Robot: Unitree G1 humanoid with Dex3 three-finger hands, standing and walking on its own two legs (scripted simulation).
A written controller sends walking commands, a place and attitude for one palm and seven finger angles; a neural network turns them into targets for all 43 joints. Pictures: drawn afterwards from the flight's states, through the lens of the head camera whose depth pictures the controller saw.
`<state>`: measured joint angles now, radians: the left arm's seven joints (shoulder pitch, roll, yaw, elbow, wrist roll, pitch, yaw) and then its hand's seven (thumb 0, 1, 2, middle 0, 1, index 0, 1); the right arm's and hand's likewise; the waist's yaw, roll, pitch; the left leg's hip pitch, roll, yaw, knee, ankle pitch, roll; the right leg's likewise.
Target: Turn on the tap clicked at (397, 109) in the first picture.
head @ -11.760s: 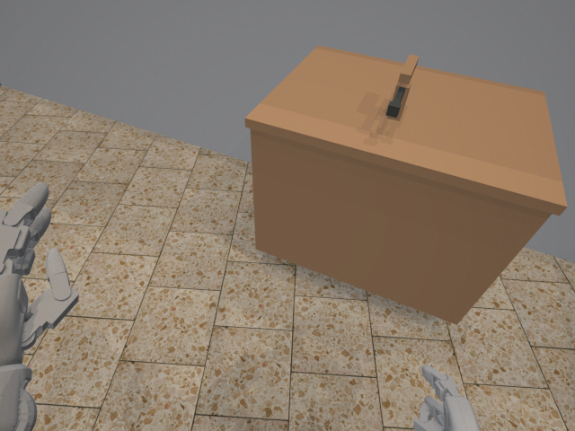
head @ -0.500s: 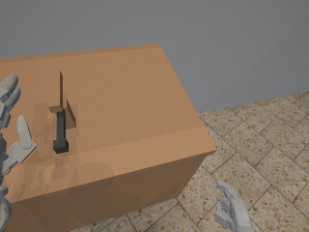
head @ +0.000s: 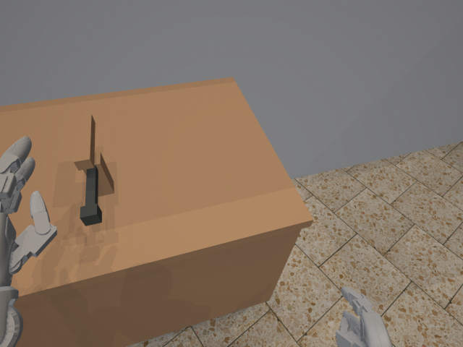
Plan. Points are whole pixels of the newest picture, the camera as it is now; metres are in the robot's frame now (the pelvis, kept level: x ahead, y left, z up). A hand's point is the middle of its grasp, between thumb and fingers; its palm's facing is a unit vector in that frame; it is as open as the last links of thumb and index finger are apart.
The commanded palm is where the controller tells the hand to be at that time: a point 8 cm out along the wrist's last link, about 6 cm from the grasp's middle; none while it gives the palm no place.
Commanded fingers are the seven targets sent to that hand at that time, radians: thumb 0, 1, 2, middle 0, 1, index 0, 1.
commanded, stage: come to a stop and stand still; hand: left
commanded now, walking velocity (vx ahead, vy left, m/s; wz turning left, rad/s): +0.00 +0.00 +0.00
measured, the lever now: (91, 214) +0.32 +0.29 +0.03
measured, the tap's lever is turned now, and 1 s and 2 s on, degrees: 0 0 0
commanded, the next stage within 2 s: look again from close up in 0.94 s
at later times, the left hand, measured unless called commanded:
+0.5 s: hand (28, 198) +0.24 +0.28 +0.19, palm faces +0.47 -0.77 -0.42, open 7.4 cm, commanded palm +0.15 +0.27 +0.17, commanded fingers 0.00 0.90 0.90 -0.20 -0.30 -0.20 -0.30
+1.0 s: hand (57, 207) +0.25 +0.26 +0.16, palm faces +0.37 -0.86 -0.34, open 7.4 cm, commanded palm +0.18 +0.29 +0.17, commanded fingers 0.00 0.90 0.90 -0.20 -0.30 -0.20 -0.30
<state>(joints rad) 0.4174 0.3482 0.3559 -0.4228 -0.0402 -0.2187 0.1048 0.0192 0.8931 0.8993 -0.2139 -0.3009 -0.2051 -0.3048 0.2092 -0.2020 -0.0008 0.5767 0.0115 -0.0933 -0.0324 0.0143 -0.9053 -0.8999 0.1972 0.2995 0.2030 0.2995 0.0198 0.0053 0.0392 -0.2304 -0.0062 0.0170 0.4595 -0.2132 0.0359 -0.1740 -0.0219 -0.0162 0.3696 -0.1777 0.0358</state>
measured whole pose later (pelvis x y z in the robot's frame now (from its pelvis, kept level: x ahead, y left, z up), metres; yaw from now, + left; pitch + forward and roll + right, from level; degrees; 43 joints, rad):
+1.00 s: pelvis +0.02 +0.01 +0.00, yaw +0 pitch +0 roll -2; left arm 0.38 0.35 0.36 -0.50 -0.03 -0.25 0.09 0.02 0.90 0.90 -0.21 -0.30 -0.20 -0.30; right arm 0.16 -0.19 0.01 0.58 0.00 -0.15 -0.01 0.01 -0.90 -0.90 0.20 0.30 0.20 0.30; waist 0.03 -0.04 0.08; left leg -0.24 -0.02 0.03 0.48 -0.25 0.05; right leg -0.18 -0.04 -0.01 0.38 -0.21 0.05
